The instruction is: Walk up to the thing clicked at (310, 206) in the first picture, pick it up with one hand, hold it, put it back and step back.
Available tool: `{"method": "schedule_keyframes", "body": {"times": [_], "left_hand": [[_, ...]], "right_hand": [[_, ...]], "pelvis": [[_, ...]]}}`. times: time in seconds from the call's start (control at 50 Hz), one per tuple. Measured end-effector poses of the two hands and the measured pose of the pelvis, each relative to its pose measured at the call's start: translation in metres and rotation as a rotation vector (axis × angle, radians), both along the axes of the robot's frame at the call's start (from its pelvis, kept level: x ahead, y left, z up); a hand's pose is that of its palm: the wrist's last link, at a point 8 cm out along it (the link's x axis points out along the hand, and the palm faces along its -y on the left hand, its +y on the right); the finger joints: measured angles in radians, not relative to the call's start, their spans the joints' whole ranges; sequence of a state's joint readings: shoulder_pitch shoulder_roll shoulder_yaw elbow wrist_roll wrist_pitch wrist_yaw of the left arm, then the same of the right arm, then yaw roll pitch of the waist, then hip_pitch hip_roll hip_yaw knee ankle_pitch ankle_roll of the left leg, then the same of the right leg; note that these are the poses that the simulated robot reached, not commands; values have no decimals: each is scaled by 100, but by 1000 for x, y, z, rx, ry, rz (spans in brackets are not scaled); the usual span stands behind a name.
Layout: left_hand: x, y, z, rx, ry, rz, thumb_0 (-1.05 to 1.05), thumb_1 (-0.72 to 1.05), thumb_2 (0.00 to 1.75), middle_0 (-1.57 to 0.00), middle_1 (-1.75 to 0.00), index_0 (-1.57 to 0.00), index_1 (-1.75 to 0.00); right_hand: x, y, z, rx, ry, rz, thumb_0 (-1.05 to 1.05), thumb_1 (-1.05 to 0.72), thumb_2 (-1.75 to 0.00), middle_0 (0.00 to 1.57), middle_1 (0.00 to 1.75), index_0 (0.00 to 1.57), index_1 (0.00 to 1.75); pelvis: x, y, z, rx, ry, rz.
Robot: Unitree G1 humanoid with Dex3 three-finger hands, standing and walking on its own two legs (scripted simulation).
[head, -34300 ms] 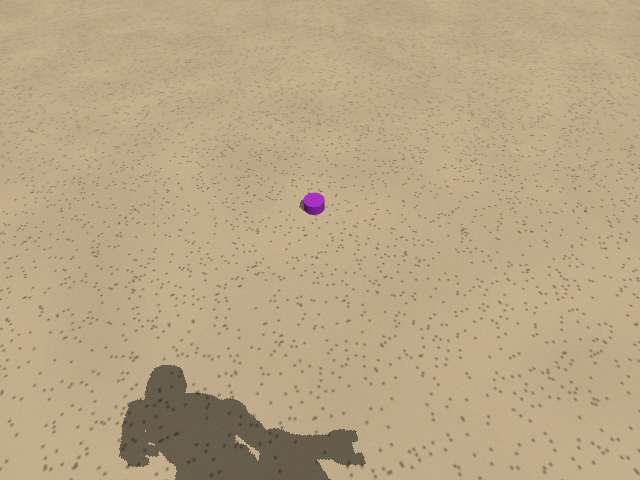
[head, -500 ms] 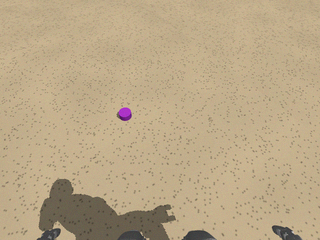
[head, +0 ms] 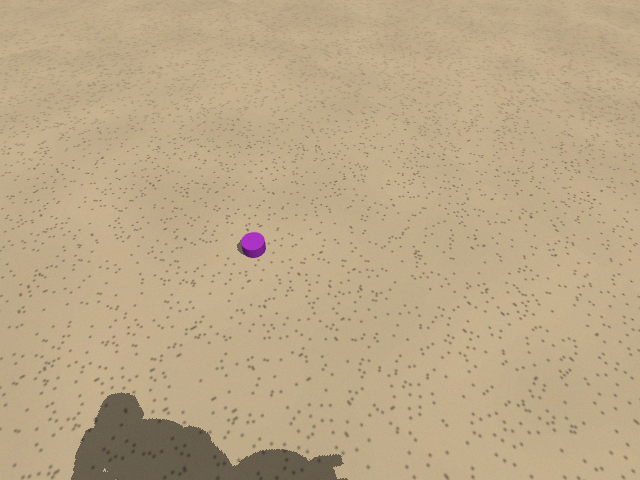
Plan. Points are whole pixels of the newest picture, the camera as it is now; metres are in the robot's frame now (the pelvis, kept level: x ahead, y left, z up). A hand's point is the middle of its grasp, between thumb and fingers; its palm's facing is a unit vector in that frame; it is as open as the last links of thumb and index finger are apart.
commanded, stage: step back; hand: left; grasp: from above
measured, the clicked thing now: (253, 245) +1.05 +0.29 -0.74
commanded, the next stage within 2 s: stand in 0.54 s
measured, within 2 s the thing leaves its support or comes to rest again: neither
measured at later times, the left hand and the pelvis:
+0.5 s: hand out of the picture +0.13 +0.26 -0.16, palm faces +0.04 -0.94 -0.34, open 7.4 cm; pelvis +0.05 +0.00 +0.00, yaw +1 degrees
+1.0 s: hand out of the picture +0.12 +0.25 -0.14, palm faces -0.01 -0.94 -0.34, open 7.4 cm; pelvis +0.04 -0.01 +0.02, yaw +1 degrees
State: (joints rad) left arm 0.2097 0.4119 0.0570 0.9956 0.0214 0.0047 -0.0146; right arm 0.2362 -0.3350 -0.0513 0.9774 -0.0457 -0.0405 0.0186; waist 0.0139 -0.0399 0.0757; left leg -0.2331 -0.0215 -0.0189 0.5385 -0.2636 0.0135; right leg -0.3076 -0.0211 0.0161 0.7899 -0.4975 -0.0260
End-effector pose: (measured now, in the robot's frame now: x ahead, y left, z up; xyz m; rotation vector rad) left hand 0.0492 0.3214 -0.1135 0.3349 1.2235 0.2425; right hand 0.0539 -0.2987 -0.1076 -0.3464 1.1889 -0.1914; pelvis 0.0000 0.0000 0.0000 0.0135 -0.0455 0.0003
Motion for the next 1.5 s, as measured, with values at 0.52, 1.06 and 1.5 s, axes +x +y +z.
{"method": "schedule_keyframes", "body": {"times": [0.52,1.06,1.5], "left_hand": [[72,-16,-5,-44,-45,20,1,90,90,-21,-30,-20,-30],[63,-32,10,-42,3,-17,0,90,90,-21,-30,-20,-30],[61,-35,8,-47,31,-19,0,90,90,-20,-30,-20,-30]], "right_hand": [[91,10,0,5,-11,32,0,-90,-90,20,30,21,30],[71,-2,4,33,22,-13,0,-90,-90,20,30,21,30],[57,-4,0,31,70,-17,0,-90,-90,20,30,21,30]], "pelvis": [[50,1,3,-17,12,25],[42,-7,17,-14,5,14],[47,-10,17,-12,24,12]]}}
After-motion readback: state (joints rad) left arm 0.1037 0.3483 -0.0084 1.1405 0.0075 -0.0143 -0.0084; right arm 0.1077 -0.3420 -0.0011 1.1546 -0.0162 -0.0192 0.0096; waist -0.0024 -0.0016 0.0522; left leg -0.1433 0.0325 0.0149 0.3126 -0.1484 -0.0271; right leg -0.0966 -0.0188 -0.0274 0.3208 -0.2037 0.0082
